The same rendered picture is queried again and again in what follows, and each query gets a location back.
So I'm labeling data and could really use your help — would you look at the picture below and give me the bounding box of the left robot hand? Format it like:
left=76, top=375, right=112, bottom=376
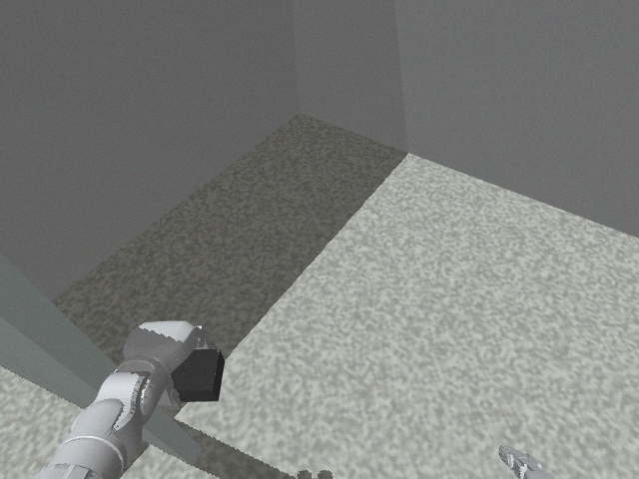
left=123, top=320, right=212, bottom=410

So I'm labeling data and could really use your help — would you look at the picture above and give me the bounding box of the left robot arm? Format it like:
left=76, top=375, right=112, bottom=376
left=32, top=356, right=168, bottom=479

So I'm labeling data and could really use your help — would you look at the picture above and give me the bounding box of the small box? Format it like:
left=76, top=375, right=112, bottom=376
left=170, top=349, right=225, bottom=402

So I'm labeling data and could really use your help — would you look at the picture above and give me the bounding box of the right robot hand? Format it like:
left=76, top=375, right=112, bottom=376
left=499, top=446, right=554, bottom=479

